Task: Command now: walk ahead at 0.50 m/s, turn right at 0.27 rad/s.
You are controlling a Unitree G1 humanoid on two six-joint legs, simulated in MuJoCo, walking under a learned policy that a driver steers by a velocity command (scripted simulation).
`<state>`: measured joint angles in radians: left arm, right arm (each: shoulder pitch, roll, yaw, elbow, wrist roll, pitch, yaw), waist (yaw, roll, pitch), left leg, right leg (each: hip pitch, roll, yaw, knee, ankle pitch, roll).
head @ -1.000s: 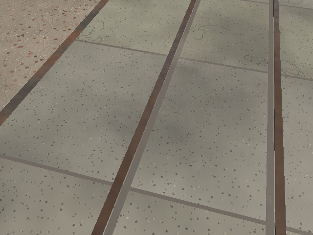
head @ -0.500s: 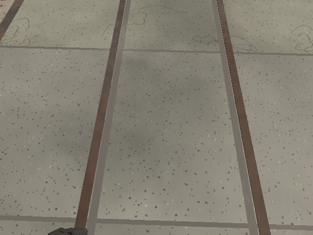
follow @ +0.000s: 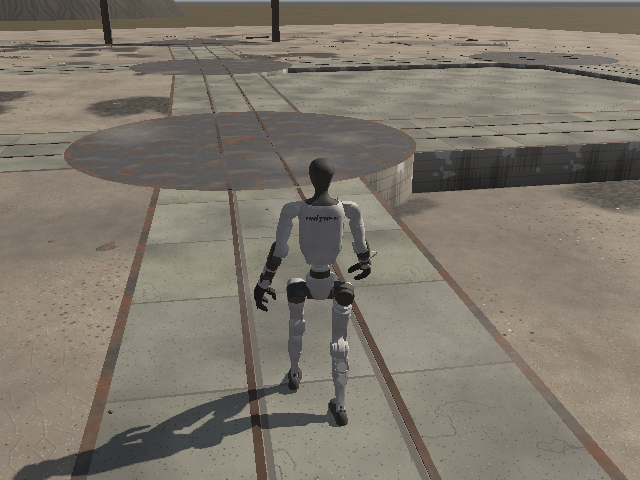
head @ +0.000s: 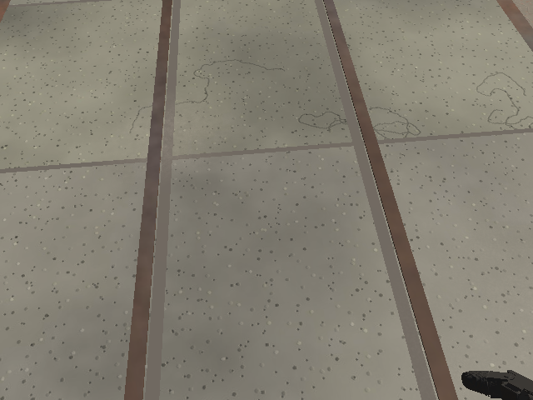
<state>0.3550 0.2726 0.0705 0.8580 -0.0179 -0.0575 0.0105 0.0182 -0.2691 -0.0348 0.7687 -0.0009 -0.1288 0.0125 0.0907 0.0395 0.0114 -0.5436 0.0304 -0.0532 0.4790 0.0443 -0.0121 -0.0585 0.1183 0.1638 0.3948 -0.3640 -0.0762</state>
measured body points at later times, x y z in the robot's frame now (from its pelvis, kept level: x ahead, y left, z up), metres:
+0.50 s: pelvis +0.28 +0.01 +0.00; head +0.31 +0.00 +0.45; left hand +0.53 +0.21 -0.08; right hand +0.24 -0.27 -0.13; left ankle +0.16 +0.13 -0.73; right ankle +0.43 -0.13 -0.71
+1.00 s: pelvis +0.55 -0.02 +0.00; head +0.57 -0.01 +0.45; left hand +0.52 +0.26 -0.13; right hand +0.76 -0.24 -0.10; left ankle +0.70 +0.14 -0.69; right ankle +0.43 -0.13 -0.73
